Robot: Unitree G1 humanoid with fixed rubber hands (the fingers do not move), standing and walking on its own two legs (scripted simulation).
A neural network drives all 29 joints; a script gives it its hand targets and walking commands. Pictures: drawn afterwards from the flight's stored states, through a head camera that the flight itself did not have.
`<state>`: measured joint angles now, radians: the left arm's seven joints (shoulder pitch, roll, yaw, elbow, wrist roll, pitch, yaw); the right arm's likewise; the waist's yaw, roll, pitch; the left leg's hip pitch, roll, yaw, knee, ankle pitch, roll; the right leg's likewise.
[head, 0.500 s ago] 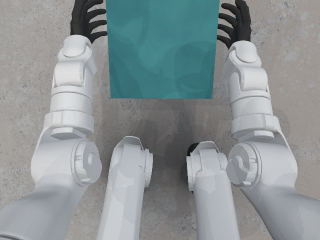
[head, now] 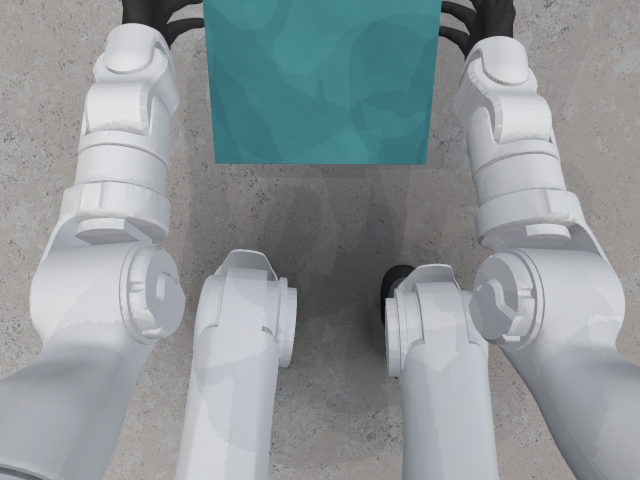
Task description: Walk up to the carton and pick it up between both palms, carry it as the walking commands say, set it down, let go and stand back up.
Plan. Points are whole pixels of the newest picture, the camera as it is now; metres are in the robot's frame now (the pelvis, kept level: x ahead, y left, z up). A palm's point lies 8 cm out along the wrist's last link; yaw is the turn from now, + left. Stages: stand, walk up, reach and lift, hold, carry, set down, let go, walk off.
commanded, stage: set down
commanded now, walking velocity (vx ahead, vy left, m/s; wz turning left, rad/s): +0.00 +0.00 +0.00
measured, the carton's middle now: (319, 51) +0.53 +0.05 -0.27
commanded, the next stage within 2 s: none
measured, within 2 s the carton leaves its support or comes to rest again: rests again in 0.96 s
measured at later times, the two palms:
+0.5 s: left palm (159, 39) +0.51 +0.21 -0.19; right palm (476, 52) +0.53 -0.11 -0.20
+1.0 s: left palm (167, 48) +0.51 +0.21 -0.22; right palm (472, 54) +0.53 -0.11 -0.21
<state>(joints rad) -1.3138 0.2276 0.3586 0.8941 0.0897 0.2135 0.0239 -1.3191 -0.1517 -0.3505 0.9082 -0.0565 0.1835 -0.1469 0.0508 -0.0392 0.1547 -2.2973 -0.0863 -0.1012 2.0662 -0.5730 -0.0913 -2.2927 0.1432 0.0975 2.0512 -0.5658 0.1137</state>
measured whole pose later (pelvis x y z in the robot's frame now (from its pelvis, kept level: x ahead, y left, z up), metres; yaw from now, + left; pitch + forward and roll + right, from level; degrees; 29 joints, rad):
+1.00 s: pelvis +0.00 +0.00 -0.03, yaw +0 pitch +37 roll -1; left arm -1.39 0.32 0.25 1.05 -0.02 0.17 0.01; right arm -1.42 -0.23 -0.26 1.07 0.04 0.14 -0.11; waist 0.04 -0.04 0.36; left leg -2.26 -0.03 -0.07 2.22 -0.60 -0.06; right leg -2.25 0.10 0.06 2.20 -0.60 0.09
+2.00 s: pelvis -0.01 +0.00 -0.04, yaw +1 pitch +35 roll -1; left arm -1.46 0.36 0.22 1.18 -0.05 0.04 0.02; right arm -1.48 -0.27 -0.19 1.17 0.08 0.05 -0.10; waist 0.03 -0.03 0.43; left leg -2.25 -0.02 -0.06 2.24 -0.59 -0.05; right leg -2.23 0.07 0.05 2.23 -0.60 0.07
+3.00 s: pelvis -0.01 +0.00 +0.05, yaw +2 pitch +43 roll -1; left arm -1.32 0.43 0.20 1.01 -0.14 0.13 0.02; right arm -1.29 -0.31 -0.20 0.93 0.12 0.15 -0.13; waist 0.02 -0.02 0.10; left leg -2.15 -0.01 -0.04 1.90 -0.51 -0.03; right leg -2.13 0.03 0.04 1.91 -0.54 0.05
